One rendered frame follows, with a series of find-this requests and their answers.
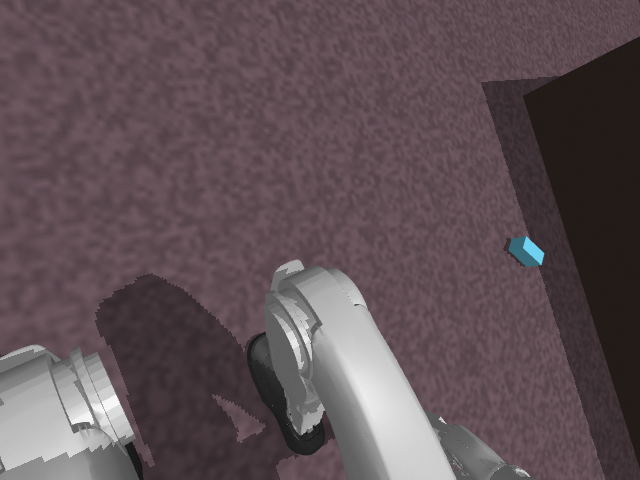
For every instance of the right robot hand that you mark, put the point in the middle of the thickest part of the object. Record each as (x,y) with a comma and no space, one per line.
(464,450)

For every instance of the left robot foot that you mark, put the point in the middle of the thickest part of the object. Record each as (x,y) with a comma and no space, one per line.
(135,459)

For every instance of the right robot foot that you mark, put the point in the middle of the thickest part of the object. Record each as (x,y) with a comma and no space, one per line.
(272,394)

